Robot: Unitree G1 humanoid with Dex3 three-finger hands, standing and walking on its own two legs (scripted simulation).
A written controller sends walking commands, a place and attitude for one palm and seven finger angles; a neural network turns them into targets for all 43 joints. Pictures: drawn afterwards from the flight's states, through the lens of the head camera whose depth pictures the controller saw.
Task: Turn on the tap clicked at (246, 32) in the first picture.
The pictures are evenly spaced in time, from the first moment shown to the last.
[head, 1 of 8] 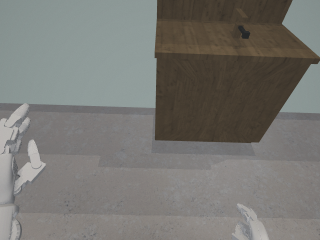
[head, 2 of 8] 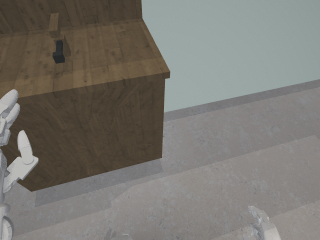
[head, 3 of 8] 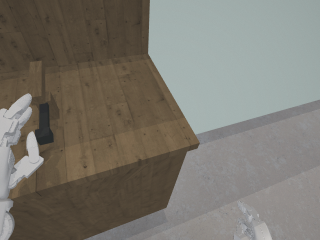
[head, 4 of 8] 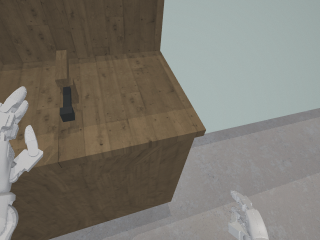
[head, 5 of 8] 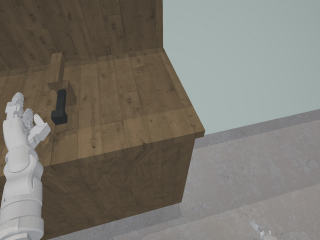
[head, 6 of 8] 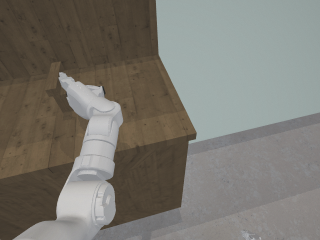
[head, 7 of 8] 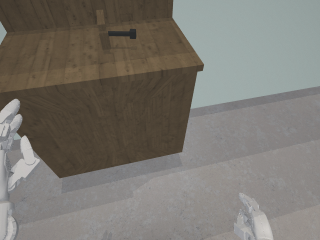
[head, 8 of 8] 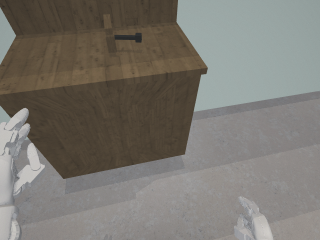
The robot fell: no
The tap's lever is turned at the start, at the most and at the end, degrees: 0 76 76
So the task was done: yes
